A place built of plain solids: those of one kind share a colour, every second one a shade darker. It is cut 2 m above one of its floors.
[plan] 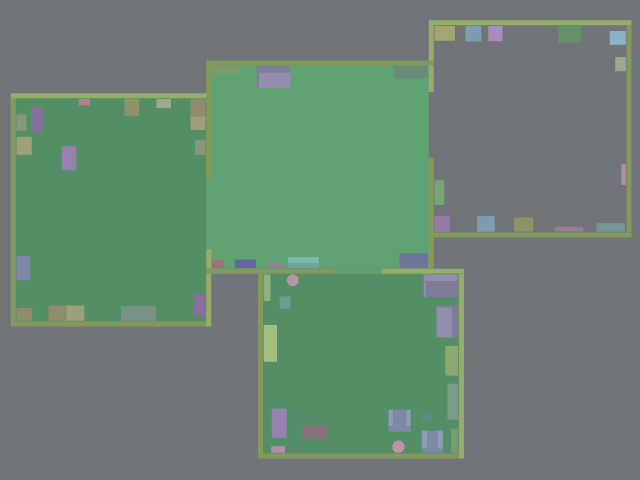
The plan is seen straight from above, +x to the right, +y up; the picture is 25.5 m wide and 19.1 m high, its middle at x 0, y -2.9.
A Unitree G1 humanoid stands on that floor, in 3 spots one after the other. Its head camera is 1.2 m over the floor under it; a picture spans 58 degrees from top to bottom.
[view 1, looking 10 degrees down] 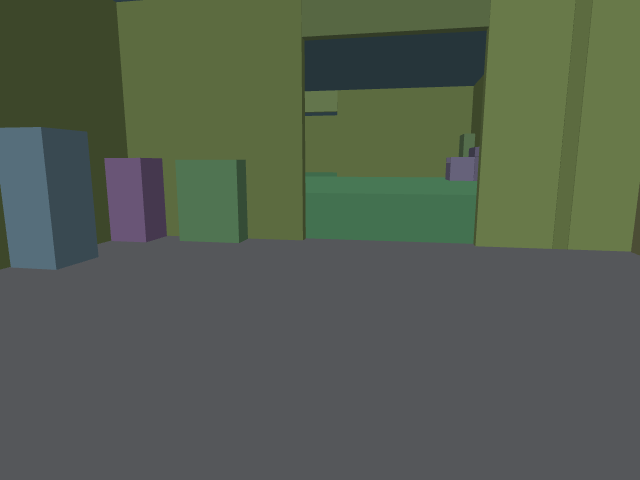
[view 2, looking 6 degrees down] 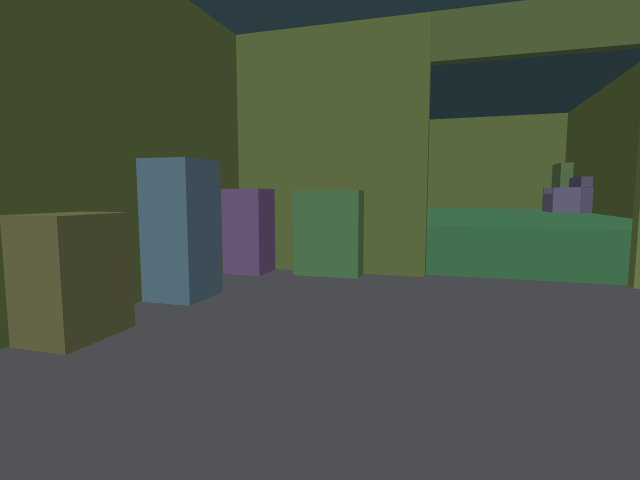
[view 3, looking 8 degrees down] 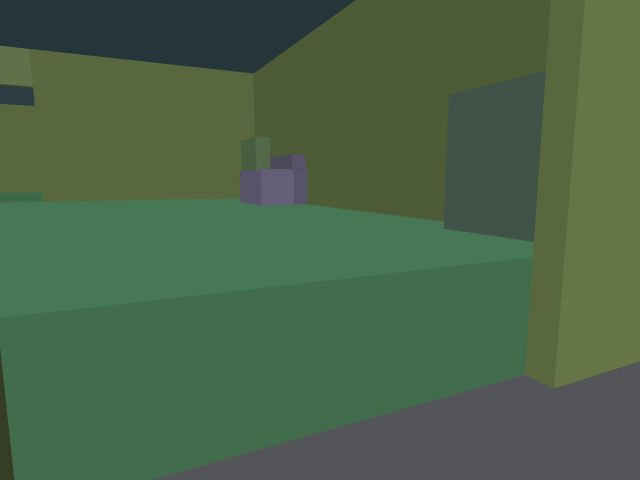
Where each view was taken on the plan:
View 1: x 11.12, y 1.94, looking -169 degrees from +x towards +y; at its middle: ground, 6.91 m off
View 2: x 10.93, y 0.74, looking -163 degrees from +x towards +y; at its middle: pet_corner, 6.29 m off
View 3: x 6.06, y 0.74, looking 154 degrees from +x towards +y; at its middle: floor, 3.31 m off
